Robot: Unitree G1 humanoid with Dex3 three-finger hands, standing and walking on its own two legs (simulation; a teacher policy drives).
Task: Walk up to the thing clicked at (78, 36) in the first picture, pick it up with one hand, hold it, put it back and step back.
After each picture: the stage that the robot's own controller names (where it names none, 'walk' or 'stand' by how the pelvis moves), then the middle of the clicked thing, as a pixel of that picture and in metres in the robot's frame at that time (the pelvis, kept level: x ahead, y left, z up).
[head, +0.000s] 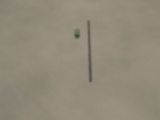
stand; (77, 33) +1.52 +0.02 -0.72
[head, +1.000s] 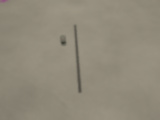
walk; (63, 40) +1.38 +0.19 -0.69
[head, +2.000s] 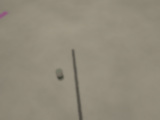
walk; (59, 74) +0.89 +0.28 -0.71
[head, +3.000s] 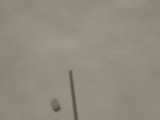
walk; (55, 105) +0.57 +0.25 -0.71
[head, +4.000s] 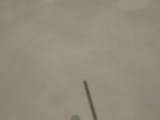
walk; out of the picture +0.45 +0.12 -0.68
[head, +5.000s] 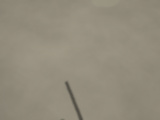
stand; out of the picture +0.39 +0.14 -0.70
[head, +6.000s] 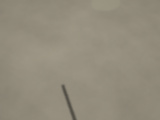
walk; out of the picture +0.36 +0.15 -0.71
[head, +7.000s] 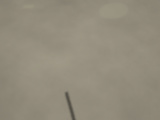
stand; out of the picture +0.35 +0.19 -0.72
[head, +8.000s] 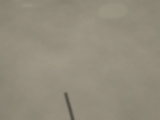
stand; out of the picture +0.34 +0.17 -0.73
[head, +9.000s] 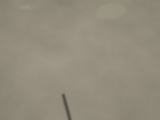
stand; out of the picture +0.34 +0.21 -0.73
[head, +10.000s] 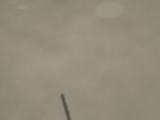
stand; out of the picture +0.33 +0.22 -0.73
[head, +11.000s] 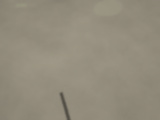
go down; out of the picture +0.33 +0.22 -0.73
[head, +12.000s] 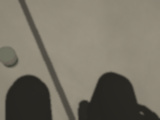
go down; (8, 58) +0.42 +0.25 -0.30
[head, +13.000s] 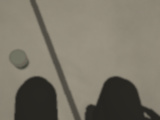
approach; (20, 60) +0.41 +0.25 -0.30
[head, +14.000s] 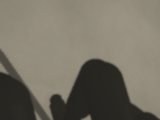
close in; out of the picture +0.40 +0.29 -0.22
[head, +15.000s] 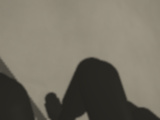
close; out of the picture +0.39 +0.30 -0.22
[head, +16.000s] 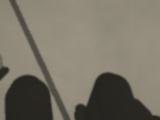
lift; out of the picture +0.35 +0.28 -0.10
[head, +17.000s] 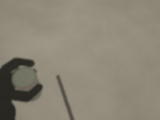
lift; (28, 85) +0.33 +0.18 +0.04
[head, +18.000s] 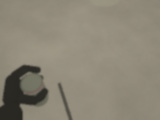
hold; (35, 90) +0.32 +0.16 +0.01
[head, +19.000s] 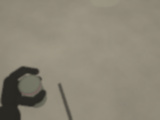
hold; (34, 92) +0.32 +0.17 +0.00
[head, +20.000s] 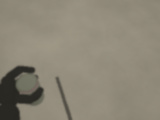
crouch; (31, 90) +0.33 +0.18 -0.02
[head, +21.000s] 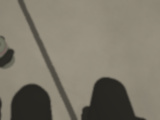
crouch; (0, 53) +0.43 +0.24 -0.12
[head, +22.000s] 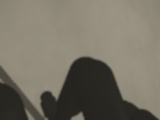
lower; out of the picture +0.41 +0.30 -0.23
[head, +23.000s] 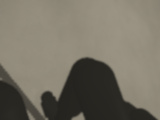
lower; out of the picture +0.40 +0.31 -0.23
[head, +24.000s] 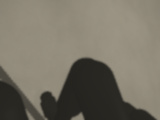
lower; out of the picture +0.40 +0.31 -0.23
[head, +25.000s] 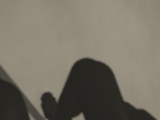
lower; out of the picture +0.40 +0.31 -0.22
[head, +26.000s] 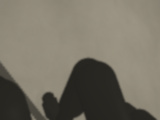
loosen; out of the picture +0.40 +0.31 -0.22
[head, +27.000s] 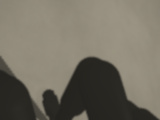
rise; out of the picture +0.39 +0.30 -0.22
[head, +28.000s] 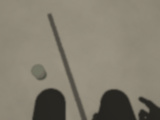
walk; (39, 72) +0.42 +0.22 -0.42
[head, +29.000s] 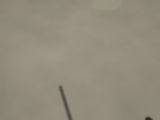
stand; out of the picture +0.34 +0.19 -0.66
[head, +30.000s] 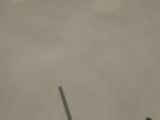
stand; out of the picture +0.36 +0.20 -0.67
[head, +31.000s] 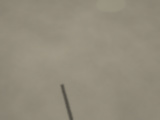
stand; out of the picture +0.36 +0.19 -0.69
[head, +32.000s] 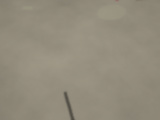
stand; out of the picture +0.36 +0.19 -0.73
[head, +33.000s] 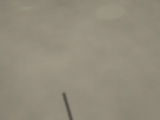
stand; out of the picture +0.35 +0.20 -0.73
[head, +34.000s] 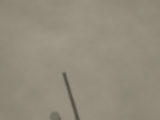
walk; (55, 118) +0.37 +0.20 -0.72
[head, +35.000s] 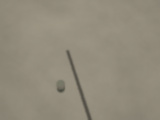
walk; (60, 86) +0.61 +0.12 -0.70
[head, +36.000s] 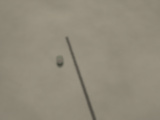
stand; (59, 61) +0.97 +0.16 -0.71
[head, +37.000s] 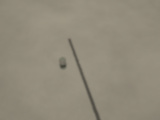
stand; (62, 63) +0.97 +0.18 -0.70
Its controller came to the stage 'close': yes
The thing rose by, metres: 0.71
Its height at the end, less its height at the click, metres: +0.00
